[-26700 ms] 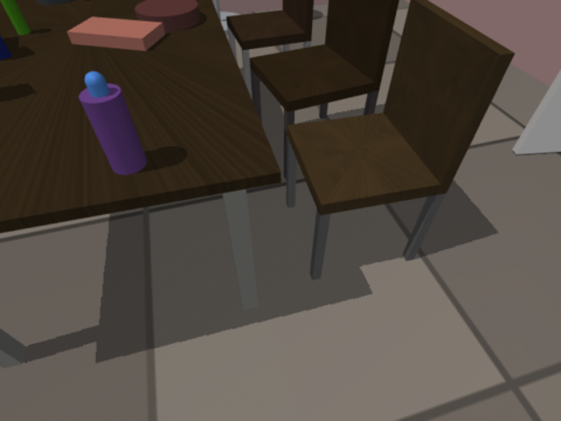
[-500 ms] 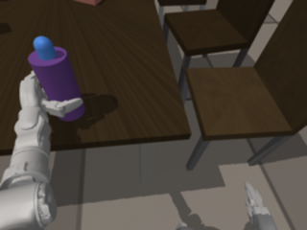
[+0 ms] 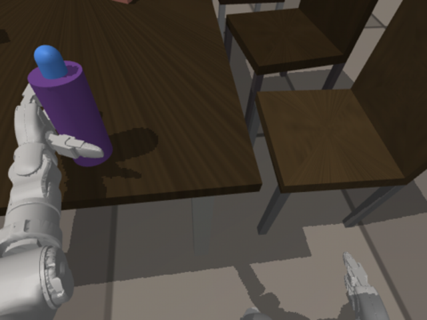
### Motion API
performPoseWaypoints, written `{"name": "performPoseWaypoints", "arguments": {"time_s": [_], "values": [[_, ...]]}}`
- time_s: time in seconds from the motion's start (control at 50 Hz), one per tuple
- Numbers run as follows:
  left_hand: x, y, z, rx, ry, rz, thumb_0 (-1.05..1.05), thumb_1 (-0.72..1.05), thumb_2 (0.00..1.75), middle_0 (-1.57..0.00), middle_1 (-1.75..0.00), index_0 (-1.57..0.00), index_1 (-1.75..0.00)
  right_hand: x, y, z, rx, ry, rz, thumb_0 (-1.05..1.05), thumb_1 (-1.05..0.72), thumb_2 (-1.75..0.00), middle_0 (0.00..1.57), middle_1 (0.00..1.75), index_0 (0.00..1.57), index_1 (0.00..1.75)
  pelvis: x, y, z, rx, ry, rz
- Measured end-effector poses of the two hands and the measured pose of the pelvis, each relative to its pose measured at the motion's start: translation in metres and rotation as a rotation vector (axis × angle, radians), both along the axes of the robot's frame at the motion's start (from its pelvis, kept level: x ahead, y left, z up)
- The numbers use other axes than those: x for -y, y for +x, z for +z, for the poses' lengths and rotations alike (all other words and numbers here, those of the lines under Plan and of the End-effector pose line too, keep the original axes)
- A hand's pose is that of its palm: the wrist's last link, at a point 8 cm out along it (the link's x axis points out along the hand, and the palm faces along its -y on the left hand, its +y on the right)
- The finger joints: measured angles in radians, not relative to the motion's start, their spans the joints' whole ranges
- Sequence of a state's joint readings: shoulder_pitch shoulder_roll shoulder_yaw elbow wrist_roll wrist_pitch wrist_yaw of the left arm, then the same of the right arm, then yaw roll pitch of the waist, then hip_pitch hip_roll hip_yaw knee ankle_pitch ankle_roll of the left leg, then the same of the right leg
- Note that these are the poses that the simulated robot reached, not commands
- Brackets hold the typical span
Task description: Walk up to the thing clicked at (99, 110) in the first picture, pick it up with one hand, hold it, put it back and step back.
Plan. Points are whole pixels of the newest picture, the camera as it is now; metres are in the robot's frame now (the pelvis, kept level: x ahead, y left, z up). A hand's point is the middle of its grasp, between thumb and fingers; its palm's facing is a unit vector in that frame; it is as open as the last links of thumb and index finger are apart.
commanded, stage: withdraw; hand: left
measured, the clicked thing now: (72, 108) +0.48 +0.22 +0.14
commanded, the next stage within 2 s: rise in 0.26 s
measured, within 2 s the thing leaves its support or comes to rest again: rests again in 0.14 s
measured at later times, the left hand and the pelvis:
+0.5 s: hand out of the picture +0.46 +0.30 +0.21, palm faces +0.26 -0.95 -0.18, open 17.6 cm; pelvis +0.02 +0.00 +0.02, yaw +0 degrees
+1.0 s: hand out of the picture +0.30 +0.30 +0.18, palm faces +0.40 -0.83 -0.39, open 17.5 cm; pelvis +0.02 +0.00 +0.03, yaw +1 degrees
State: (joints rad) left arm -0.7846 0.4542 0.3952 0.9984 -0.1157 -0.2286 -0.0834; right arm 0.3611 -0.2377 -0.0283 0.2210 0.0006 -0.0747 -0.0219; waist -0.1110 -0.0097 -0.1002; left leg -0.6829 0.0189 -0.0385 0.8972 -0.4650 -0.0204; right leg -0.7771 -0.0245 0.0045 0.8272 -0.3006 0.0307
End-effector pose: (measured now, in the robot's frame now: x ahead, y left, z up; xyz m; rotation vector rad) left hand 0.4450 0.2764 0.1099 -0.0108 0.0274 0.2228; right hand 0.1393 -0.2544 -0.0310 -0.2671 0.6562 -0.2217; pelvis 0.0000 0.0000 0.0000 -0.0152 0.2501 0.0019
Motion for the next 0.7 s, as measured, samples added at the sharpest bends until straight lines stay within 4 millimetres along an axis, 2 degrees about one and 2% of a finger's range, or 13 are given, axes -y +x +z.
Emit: {"name": "performPoseWaypoints", "arguments": {"time_s": [0.1, 0.14, 0.26, 0.34, 0.4, 0.44, 0.52, 0.6, 0.7], "values": [[-0.01, 0.003, 0.014, 0.019, 0.007, 0.027, 0.0, -0.61, 0.07, -0.15, -0.13, -0.15, -0.12, 0.003, 0.003, 0.005, 0.01, -0.004, -0.013, -0.01, 0.53, -0.06, 0.06, 0.06, 0.06, 0.05, 0.001, 0.003, 0.002, 0.012, -0.002, 0.001], [-0.016, 0.005, 0.031, 0.051, 0.014, 0.039, -0.01, -0.61, 0.06, -0.12, -0.11, -0.13, -0.1, 0.004, 0.004, 0.007, 0.011, -0.004, -0.022, -0.01, 0.53, -0.06, 0.06, 0.06, 0.06, 0.05, 0.001, 0.006, 0.004, 0.02, -0.003, 0.002], [-0.037, 0.01, 0.099, 0.118, 0.058, 0.034, -0.01, -0.61, 0.04, -0.08, -0.07, -0.09, -0.07, 0.007, 0.008, 0.01, 0.026, 0.008, -0.054, -0.01, 0.52, -0.06, 0.06, 0.06, 0.06, 0.05, 0.0, 0.016, 0.012, 0.048, -0.009, 0.002], [-0.046, 0.008, 0.121, 0.066, 0.063, 0.004, -0.01, -0.61, 0.02, -0.07, -0.06, -0.08, -0.05, 0.003, 0.014, 0.006, 0.035, 0.04, -0.056, -0.01, 0.53, -0.06, 0.06, 0.06, 0.06, 0.05, -0.002, 0.02, 0.015, 0.057, -0.009, -0.001], [-0.051, 0.002, 0.123, 0.023, 0.037, -0.009, -0.01, -0.61, 0.02, -0.06, -0.05, -0.08, -0.04, -0.003, 0.019, 0.006, 0.05, 0.069, -0.038, -0.01, 0.54, -0.05, 0.06, 0.06, 0.05, 0.05, -0.004, 0.022, 0.018, 0.064, -0.008, -0.002], [-0.056, -0.004, 0.12, -0.025, 0.115, 0.003, -0.01, -0.6, 0.01, -0.06, -0.04, -0.07, -0.03, -0.006, 0.021, 0.006, 0.053, 0.082, -0.023, -0.01, 0.54, -0.05, 0.06, 0.06, 0.06, 0.05, -0.005, 0.023, 0.019, 0.073, -0.004, -0.004], [-0.073, -0.022, 0.103, -0.102, 0.181, 0.061, -0.01, -0.57, 0.01, -0.06, -0.04, -0.07, -0.03, -0.007, 0.018, 0.003, 0.017, 0.099, -0.005, -0.01, 0.56, -0.05, 0.06, 0.06, 0.06, 0.05, -0.005, 0.022, 0.022, 0.088, 0.005, -0.004], [-0.099, -0.044, 0.088, -0.137, 0.2, 0.151, -0.01, -0.55, 0.02, -0.06, -0.05, -0.07, -0.04, -0.005, 0.012, 0.001, -0.041, 0.092, 0.012, -0.01, 0.56, -0.05, 0.06, 0.06, 0.06, 0.05, -0.002, 0.021, 0.024, 0.096, 0.008, 0.002], [-0.128, -0.074, 0.096, -0.097, 0.264, 0.266, -0.01, -0.55, 0.02, -0.07, -0.04, -0.07, -0.04, -0.007, 0.011, -0.006, -0.098, 0.087, 0.032, -0.01, 0.55, -0.06, 0.06, 0.06, 0.06, 0.05, 0.0, 0.019, 0.026, 0.107, 0.003, 0.012]]}}
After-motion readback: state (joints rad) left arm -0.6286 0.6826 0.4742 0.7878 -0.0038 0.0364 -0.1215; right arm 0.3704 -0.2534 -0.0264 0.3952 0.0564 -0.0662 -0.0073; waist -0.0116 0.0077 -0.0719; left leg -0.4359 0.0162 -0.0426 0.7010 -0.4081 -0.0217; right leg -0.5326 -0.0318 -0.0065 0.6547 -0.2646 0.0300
